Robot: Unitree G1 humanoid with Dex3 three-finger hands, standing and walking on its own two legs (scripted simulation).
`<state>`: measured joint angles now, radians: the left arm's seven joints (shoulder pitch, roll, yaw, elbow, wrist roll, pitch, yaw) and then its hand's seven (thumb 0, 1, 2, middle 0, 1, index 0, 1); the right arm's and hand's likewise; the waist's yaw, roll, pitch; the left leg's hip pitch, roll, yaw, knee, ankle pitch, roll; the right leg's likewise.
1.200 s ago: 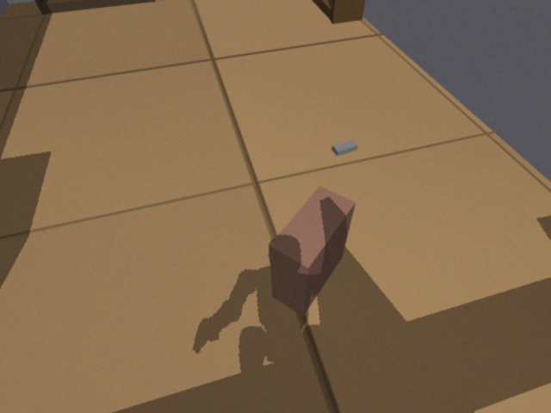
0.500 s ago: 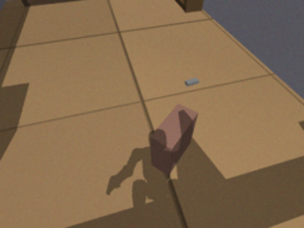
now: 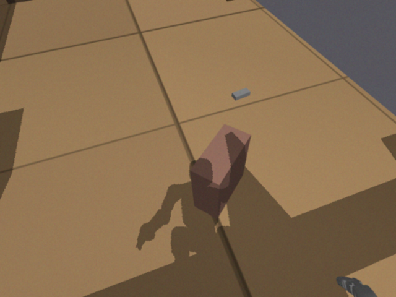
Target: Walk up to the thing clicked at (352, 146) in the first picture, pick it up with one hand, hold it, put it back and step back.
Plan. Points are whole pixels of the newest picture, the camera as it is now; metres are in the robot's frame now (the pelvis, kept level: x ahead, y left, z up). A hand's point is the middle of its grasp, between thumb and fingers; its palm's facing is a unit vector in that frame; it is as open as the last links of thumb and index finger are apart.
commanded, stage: walk up
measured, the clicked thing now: (241, 94) +1.55 -0.25 -0.76
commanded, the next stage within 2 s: none
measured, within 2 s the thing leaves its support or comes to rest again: neither
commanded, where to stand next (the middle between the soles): +0.03 -0.01 m, yaw -73 degrees
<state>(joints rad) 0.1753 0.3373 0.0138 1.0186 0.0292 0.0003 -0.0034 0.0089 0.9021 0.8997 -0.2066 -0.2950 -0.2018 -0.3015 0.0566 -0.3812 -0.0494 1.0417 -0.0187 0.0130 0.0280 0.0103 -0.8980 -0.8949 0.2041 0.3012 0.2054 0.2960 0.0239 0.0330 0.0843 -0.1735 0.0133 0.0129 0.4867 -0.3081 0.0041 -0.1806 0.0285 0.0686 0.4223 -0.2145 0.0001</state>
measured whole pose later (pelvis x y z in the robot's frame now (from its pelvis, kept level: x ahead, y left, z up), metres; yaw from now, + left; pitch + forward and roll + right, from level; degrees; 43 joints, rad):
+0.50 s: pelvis -0.02 +0.08 +0.00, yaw -30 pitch -2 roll -1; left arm 0.24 0.46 0.07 0.76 0.03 0.07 -0.07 0.01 0.91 0.90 -0.20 -0.29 -0.20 -0.30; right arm 0.24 -0.40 -0.10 0.79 -0.03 0.00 0.03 0.01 -0.90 -0.89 0.20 0.30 0.20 0.30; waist -0.04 -0.01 0.12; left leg -0.16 0.06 0.19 0.47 -0.29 0.04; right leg -0.40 -0.04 0.03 0.83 -0.34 0.02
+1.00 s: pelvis +0.02 +0.04 -0.03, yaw -49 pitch -2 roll -1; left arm 0.27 0.39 0.04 0.66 0.02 0.04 -0.01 0.01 0.90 0.90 -0.21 -0.30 -0.21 -0.30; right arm 0.28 -0.40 -0.07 0.75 -0.01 -0.01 0.00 0.01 -0.90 -0.90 0.20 0.30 0.20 0.30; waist -0.01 0.00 0.11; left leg -0.41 0.03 -0.01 0.72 -0.28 0.02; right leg -0.28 0.11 0.17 0.73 -0.41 -0.01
